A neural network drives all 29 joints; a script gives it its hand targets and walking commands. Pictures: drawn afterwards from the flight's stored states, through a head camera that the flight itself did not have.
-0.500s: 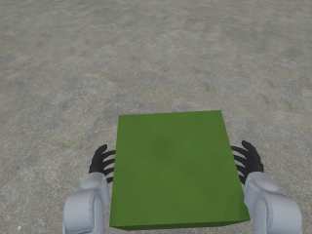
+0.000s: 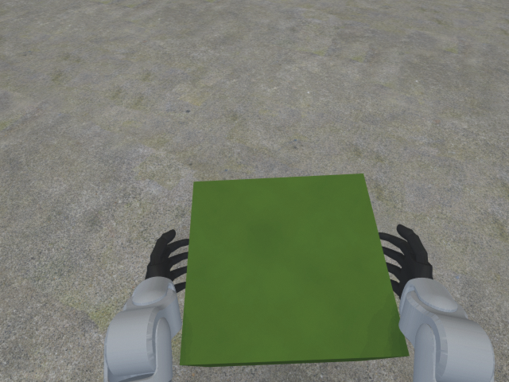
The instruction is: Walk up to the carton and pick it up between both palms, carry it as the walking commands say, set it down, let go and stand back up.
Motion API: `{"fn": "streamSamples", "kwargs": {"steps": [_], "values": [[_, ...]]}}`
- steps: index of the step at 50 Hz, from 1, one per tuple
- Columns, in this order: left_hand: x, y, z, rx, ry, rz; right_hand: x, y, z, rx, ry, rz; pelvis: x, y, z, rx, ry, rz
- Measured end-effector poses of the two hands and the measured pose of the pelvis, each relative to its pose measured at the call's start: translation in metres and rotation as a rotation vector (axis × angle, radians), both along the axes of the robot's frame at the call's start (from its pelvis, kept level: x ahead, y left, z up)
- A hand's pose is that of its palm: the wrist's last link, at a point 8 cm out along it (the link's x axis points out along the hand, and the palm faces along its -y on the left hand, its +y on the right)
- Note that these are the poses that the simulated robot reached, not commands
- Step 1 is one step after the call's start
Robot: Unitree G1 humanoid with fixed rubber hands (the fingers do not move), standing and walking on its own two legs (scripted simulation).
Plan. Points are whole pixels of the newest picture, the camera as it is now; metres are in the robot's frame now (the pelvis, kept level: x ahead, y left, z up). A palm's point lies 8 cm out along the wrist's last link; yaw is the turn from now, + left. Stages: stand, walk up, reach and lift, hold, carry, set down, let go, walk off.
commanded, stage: carry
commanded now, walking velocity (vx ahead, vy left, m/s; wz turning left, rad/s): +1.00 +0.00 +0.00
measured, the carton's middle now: (281, 275) +0.30 +0.00 +0.00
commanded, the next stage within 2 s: none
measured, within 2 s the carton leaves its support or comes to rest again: neither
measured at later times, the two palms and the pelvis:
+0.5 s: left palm (174, 112) +0.68 +0.24 +0.04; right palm (320, 96) +0.70 -0.09 +0.07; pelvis +0.43 +0.06 +0.00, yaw +3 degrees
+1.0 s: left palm (169, 30) +0.96 +0.30 +0.10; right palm (291, 30) +0.96 -0.04 +0.11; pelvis +0.71 +0.13 -0.01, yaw -2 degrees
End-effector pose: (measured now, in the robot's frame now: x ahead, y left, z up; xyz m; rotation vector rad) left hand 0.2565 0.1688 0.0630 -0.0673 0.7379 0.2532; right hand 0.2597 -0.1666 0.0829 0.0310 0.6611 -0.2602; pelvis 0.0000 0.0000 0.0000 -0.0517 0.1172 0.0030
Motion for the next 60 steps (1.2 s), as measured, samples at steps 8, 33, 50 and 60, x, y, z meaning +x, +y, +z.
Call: {"fn": "streamSamples", "kwargs": {"steps": [8,33,50,60], "values": [[0.154,0.007,0.01,0.011,-0.037,-0.026,0.144,0.007,0.007,0.011,-0.036,-0.025,0.151,0.013,-0.001,-0.006,-0.025,-0.027],[0.534,0.1,-0.003,-0.042,0.014,0.005,0.533,0.102,0.012,-0.058,0.013,0.0,0.522,0.098,0.016,-0.053,-0.005,-0.003],[0.707,0.129,0.041,0.031,-0.135,-0.012,0.696,0.13,0.029,0.025,-0.132,-0.023,0.711,0.133,-0.006,-0.046,-0.062,-0.023],[0.797,0.17,0.009,-0.015,-0.048,0.046,0.806,0.171,0.013,-0.026,-0.045,0.034,0.809,0.16,-0.011,0.005,-0.051,0.029]]}}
